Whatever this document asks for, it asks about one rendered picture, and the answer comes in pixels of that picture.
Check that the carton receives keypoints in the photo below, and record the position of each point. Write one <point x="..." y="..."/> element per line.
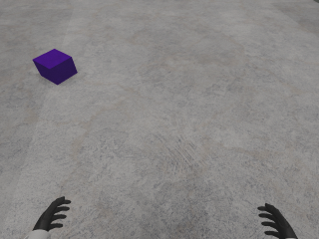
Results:
<point x="55" y="66"/>

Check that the robot left hand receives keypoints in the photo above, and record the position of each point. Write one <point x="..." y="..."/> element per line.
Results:
<point x="45" y="220"/>

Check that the left robot forearm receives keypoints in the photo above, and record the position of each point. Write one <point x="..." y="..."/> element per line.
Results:
<point x="38" y="234"/>

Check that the robot right hand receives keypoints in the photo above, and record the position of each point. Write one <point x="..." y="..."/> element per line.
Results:
<point x="280" y="223"/>

